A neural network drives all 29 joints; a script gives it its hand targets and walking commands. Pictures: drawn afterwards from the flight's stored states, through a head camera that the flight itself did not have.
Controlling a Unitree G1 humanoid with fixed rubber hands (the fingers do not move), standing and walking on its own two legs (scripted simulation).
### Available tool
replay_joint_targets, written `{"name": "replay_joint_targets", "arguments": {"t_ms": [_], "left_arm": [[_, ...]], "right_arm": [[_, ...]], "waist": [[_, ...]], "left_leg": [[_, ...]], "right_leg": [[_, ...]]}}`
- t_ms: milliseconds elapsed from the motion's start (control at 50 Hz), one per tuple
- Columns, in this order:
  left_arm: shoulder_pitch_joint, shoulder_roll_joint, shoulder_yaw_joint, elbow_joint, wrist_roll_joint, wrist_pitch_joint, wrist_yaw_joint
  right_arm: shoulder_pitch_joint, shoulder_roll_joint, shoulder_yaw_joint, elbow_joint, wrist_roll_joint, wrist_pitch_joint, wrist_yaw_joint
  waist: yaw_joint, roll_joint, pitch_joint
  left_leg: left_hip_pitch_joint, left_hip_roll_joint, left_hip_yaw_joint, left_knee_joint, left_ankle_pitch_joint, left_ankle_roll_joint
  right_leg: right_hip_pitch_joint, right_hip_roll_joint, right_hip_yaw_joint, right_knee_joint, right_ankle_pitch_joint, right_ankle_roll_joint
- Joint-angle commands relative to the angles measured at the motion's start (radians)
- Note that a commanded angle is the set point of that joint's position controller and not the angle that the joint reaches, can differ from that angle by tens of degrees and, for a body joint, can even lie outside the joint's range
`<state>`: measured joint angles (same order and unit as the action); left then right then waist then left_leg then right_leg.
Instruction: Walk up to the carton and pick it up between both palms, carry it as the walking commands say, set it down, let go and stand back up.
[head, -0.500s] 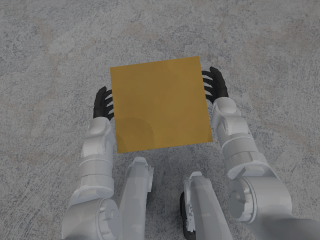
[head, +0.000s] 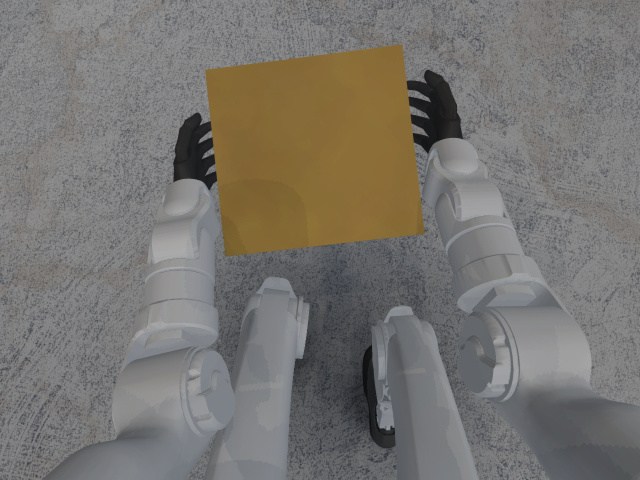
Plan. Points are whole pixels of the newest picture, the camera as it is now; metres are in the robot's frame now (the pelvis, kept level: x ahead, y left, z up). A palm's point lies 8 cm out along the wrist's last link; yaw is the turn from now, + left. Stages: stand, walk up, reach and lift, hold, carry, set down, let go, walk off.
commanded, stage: set down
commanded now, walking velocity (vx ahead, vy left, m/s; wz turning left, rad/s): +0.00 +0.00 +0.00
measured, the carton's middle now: (317, 172) +0.46 +0.08 -0.17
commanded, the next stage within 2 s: none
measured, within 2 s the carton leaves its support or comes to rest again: rests again in 1.92 s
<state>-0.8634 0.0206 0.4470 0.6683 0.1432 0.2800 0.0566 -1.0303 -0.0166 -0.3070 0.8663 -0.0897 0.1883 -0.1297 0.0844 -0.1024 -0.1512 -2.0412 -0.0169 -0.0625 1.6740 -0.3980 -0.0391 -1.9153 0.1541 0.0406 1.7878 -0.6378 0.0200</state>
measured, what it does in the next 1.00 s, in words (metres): lowers itself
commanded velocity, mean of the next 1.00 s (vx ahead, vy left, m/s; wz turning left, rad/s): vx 0.00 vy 0.00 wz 0.00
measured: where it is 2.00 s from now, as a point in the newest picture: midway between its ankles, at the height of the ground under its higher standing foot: (327, 387)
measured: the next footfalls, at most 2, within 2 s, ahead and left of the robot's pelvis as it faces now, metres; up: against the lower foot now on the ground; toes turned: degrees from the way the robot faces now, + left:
none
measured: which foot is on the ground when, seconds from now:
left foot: down 0.00-1.00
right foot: down 0.00-1.00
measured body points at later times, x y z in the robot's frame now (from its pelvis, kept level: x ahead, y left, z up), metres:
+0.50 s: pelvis -0.01 +0.00 -0.06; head +0.30 +0.05 +0.26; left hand +0.45 +0.24 -0.21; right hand +0.53 -0.05 -0.18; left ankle +0.13 +0.13 -0.47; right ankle +0.06 -0.11 -0.47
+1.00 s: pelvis -0.03 +0.00 -0.11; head +0.33 +0.05 +0.13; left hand +0.46 +0.25 -0.30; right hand +0.53 -0.04 -0.28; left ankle +0.13 +0.13 -0.47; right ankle +0.06 -0.11 -0.47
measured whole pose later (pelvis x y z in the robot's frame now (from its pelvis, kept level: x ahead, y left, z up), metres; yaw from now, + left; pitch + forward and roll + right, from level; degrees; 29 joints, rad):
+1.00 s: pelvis -0.03 +0.00 -0.11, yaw +0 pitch +29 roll -1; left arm -1.29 0.27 0.25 0.82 -0.12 0.27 0.12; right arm -1.45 -0.20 -0.15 0.91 0.08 0.23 -0.21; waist 0.13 -0.04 0.53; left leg -2.16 -0.04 -0.06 2.07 -0.41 -0.04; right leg -2.01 0.17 0.02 2.21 -0.71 0.05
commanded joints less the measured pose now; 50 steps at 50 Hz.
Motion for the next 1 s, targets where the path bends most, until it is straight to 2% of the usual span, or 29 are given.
{"name": "replay_joint_targets", "arguments": {"t_ms": [0, 60, 120, 220, 240, 260, 280, 300, 340, 360, 380, 400, 440, 460, 520, 540, 600, 660, 680, 720, 800, 820, 840, 880, 920, 960, 980], "left_arm": [[-0.813, -0.759, -0.501, -0.146, -0.106, -0.060, -0.177], [-0.846, -0.748, -0.499, -0.147, -0.104, -0.059, -0.171], [-0.889, -0.735, -0.498, -0.152, -0.112, -0.056, -0.170], [-0.915, -0.737, -0.478, -0.122, -0.104, -0.052, -0.173], [-0.945, -0.716, -0.476, -0.142, -0.109, -0.057, -0.174], [-0.952, -0.714, -0.474, -0.132, -0.105, -0.056, -0.175], [-0.965, -0.703, -0.471, -0.130, -0.103, -0.056, -0.176], [-0.968, -0.704, -0.465, -0.127, -0.108, -0.058, -0.178], [-0.979, -0.699, -0.456, -0.116, -0.102, -0.056, -0.182], [-0.986, -0.698, -0.466, -0.126, -0.107, -0.057, -0.184], [-0.985, -0.693, -0.459, -0.120, -0.108, -0.060, -0.186], [-1.000, -0.670, -0.457, -0.130, -0.109, -0.062, -0.185], [-0.989, -0.672, -0.450, -0.113, -0.112, -0.062, -0.188], [-1.011, -0.661, -0.450, -0.126, -0.115, -0.067, -0.189], [-1.030, -0.635, -0.449, -0.134, -0.121, -0.075, -0.193], [-1.032, -0.633, -0.458, -0.119, -0.128, -0.074, -0.193], [-1.085, -0.601, -0.466, -0.148, -0.149, -0.084, -0.196], [-1.121, -0.579, -0.491, -0.163, -0.184, -0.087, -0.195], [-1.144, -0.589, -0.512, -0.171, -0.205, -0.084, -0.195], [-1.175, -0.563, -0.528, -0.179, -0.224, -0.082, -0.191], [-1.228, -0.582, -0.570, -0.163, -0.324, -0.090, -0.191], [-1.226, -0.601, -0.597, -0.158, -0.337, -0.086, -0.195], [-1.243, -0.615, -0.624, -0.161, -0.352, -0.084, -0.200], [-1.315, -0.602, -0.640, -0.206, -0.367, -0.082, -0.198], [-1.374, -0.597, -0.642, -0.245, -0.382, -0.088, -0.182], [-1.386, -0.583, -0.636, -0.257, -0.405, -0.101, -0.168], [-1.394, -0.575, -0.621, -0.243, -0.404, -0.106, -0.165]], "right_arm": [[-0.575, 0.952, 0.391, -0.042, 0.078, -0.006, 0.188], [-0.613, 0.939, 0.392, -0.044, 0.089, -0.003, 0.190], [-0.623, 0.930, 0.373, -0.021, 0.084, 0.005, 0.190], [-0.680, 0.916, 0.358, -0.011, 0.089, 0.006, 0.197], [-0.683, 0.918, 0.360, 0.001, 0.089, 0.008, 0.198], [-0.672, 0.907, 0.343, 0.014, 0.082, 0.011, 0.200], [-0.703, 0.901, 0.344, 0.007, 0.087, 0.009, 0.200], [-0.705, 0.903, 0.345, 0.011, 0.083, 0.010, 0.199], [-0.715, 0.903, 0.339, 0.020, 0.087, 0.011, 0.201], [-0.712, 0.903, 0.341, 0.023, 0.085, 0.014, 0.201], [-0.719, 0.897, 0.347, 0.018, 0.087, 0.012, 0.200], [-0.739, 0.898, 0.354, 0.014, 0.097, 0.012, 0.200], [-0.748, 0.890, 0.360, 0.008, 0.099, 0.011, 0.196], [-0.747, 0.897, 0.365, 0.011, 0.107, 0.010, 0.195], [-0.781, 0.888, 0.378, 0.002, 0.115, 0.006, 0.191], [-0.780, 0.874, 0.377, -0.001, 0.118, 0.005, 0.189], [-0.812, 0.870, 0.404, -0.006, 0.131, 0.006, 0.183], [-0.873, 0.835, 0.434, -0.063, 0.161, 0.004, 0.174], [-0.885, 0.828, 0.442, -0.068, 0.170, 0.007, 0.174], [-0.934, 0.798, 0.465, -0.097, 0.194, 0.012, 0.175], [-0.995, 0.764, 0.508, -0.133, 0.229, 0.016, 0.174], [-0.983, 0.774, 0.528, -0.152, 0.232, 0.016, 0.170], [-0.977, 0.785, 0.528, -0.156, 0.236, 0.015, 0.169], [-1.020, 0.788, 0.521, -0.176, 0.244, 0.013, 0.175], [-1.071, 0.795, 0.533, -0.178, 0.262, 0.009, 0.180], [-1.092, 0.810, 0.551, -0.209, 0.278, 0.005, 0.176], [-1.095, 0.823, 0.549, -0.193, 0.286, 0.003, 0.178]], "waist": [[0.083, 0.062, -1.005], [0.095, 0.081, -1.031], [0.079, 0.069, -1.027], [0.091, 0.079, -1.005], [0.091, 0.058, -1.022], [0.082, 0.082, -1.010], [0.092, 0.081, -0.993], [0.086, 0.053, -1.000], [0.098, 0.073, -0.993], [0.088, 0.061, -1.008], [0.091, 0.058, -1.003], [0.107, 0.058, -1.013], [0.103, 0.040, -1.000], [0.115, 0.050, -1.026], [0.118, 0.035, -1.020], [0.110, 0.042, -1.030], [0.119, 0.026, -1.066], [0.115, 0.040, -1.165], [0.102, 0.047, -1.213], [0.113, 0.060, -1.267], [0.071, 0.036, -1.384], [0.056, 0.037, -1.400], [0.038, 0.049, -1.377], [0.040, 0.080, -1.335], [0.058, 0.088, -1.307], [0.056, 0.051, -1.316], [0.073, 0.046, -1.310]], "left_leg": [[0.882, -0.111, 0.110, -0.031, 0.305, 0.005], [0.883, -0.109, 0.118, -0.006, 0.312, 0.002], [0.861, -0.108, 0.117, 0.013, 0.293, 0.003], [0.833, -0.105, 0.121, 0.041, 0.282, 0.006], [0.816, -0.104, 0.122, 0.052, 0.281, 0.008], [0.809, -0.102, 0.129, 0.058, 0.276, 0.004], [0.792, -0.103, 0.129, 0.063, 0.273, 0.007], [0.786, -0.103, 0.128, 0.071, 0.273, 0.008], [0.769, -0.100, 0.134, 0.083, 0.270, 0.008], [0.769, -0.099, 0.130, 0.092, 0.282, 0.010], [0.755, -0.099, 0.134, 0.104, 0.293, 0.010], [0.757, -0.096, 0.135, 0.110, 0.293, 0.011], [0.733, -0.094, 0.137, 0.127, 0.301, 0.011], [0.739, -0.092, 0.143, 0.138, 0.314, 0.010], [0.699, -0.090, 0.145, 0.158, 0.307, 0.012], [0.719, -0.086, 0.142, 0.164, 0.312, 0.010], [0.697, -0.082, 0.148, 0.193, 0.317, 0.008], [0.743, -0.074, 0.150, 0.221, 0.331, 0.002], [0.770, -0.072, 0.149, 0.228, 0.332, 0.000], [0.795, -0.065, 0.149, 0.245, 0.332, -0.004], [0.849, -0.060, 0.148, 0.303, 0.361, 0.004], [0.870, -0.065, 0.145, 0.329, 0.438, 0.008], [0.882, -0.066, 0.138, 0.338, 0.466, 0.010], [0.874, -0.060, 0.137, 0.344, 0.438, 0.010], [0.864, -0.061, 0.139, 0.332, 0.399, 0.008], [0.880, -0.065, 0.131, 0.339, 0.413, 0.020], [0.868, -0.062, 0.137, 0.345, 0.409, 0.022]], "right_leg": [[0.163, 0.080, -0.046, -0.205, 0.214, -0.007], [0.139, 0.079, -0.050, -0.173, 0.211, -0.009], [0.126, 0.078, -0.058, -0.150, 0.201, -0.010], [0.082, 0.078, -0.063, -0.114, 0.182, -0.014], [0.092, 0.078, -0.062, -0.107, 0.186, -0.013], [0.083, 0.076, -0.063, -0.104, 0.184, -0.016], [0.065, 0.077, -0.062, -0.093, 0.178, -0.015], [0.075, 0.077, -0.067, -0.091, 0.178, -0.012], [0.070, 0.074, -0.064, -0.076, 0.180, -0.016], [0.071, 0.075, -0.068, -0.066, 0.192, -0.016], [0.071, 0.074, -0.067, -0.062, 0.200, -0.013], [0.063, 0.073, -0.064, -0.051, 0.197, -0.013], [0.069, 0.070, -0.068, -0.041, 0.208, -0.009], [0.080, 0.071, -0.059, -0.035, 0.222, -0.012], [0.076, 0.068, -0.063, -0.014, 0.225, -0.009], [0.078, 0.065, -0.064, -0.004, 0.226, -0.008], [0.117, 0.060, -0.061, 0.021, 0.246, -0.007], [0.162, 0.053, -0.064, 0.056, 0.261, -0.006], [0.186, 0.050, -0.069, 0.070, 0.259, -0.008], [0.216, 0.043, -0.068, 0.093, 0.261, -0.009], [0.360, 0.028, -0.075, 0.129, 0.292, -0.012], [0.376, 0.031, -0.082, 0.152, 0.365, -0.012], [0.349, 0.035, -0.082, 0.158, 0.384, -0.014], [0.297, 0.042, -0.076, 0.166, 0.342, -0.025], [0.258, 0.040, -0.083, 0.177, 0.297, -0.029], [0.262, 0.040, -0.088, 0.183, 0.300, -0.020], [0.266, 0.041, -0.082, 0.184, 0.298, -0.019]]}}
